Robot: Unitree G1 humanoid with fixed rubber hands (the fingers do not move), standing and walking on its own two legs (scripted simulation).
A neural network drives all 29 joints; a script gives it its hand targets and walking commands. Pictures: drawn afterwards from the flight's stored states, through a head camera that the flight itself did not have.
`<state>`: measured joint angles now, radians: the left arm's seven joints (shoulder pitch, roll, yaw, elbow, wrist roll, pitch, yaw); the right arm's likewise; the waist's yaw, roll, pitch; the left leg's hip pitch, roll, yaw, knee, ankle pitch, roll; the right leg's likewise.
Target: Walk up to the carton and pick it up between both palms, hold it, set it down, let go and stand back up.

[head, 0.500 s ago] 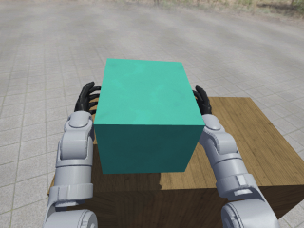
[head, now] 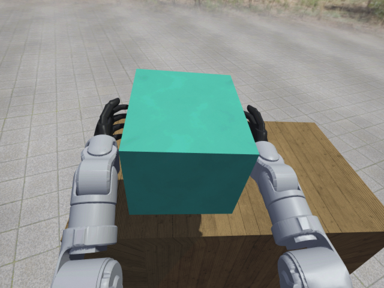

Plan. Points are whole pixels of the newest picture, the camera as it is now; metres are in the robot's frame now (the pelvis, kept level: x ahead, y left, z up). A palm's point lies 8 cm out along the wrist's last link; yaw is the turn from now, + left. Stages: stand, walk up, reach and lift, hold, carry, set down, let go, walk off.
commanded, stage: hold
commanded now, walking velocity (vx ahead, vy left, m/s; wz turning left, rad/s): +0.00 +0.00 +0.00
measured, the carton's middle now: (183, 140) +0.39 +0.01 +0.16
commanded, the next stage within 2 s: set down in 0.76 s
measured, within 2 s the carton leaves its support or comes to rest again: neither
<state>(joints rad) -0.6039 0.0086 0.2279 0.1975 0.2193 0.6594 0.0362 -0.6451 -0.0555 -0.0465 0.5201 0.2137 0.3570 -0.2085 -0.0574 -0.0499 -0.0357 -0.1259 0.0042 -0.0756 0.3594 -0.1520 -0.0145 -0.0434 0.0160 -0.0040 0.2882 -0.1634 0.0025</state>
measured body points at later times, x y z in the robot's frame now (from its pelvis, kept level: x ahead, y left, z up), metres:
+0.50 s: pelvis +0.01 +0.00 +0.00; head -0.04 +0.03 +0.45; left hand +0.38 +0.16 +0.18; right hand +0.38 -0.15 +0.17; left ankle +0.03 +0.13 -0.75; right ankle +0.00 -0.12 -0.75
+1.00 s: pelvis +0.01 +0.00 +0.00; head -0.04 +0.03 +0.45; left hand +0.39 +0.16 +0.18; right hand +0.38 -0.15 +0.17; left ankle +0.03 +0.13 -0.75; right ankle +0.00 -0.12 -0.75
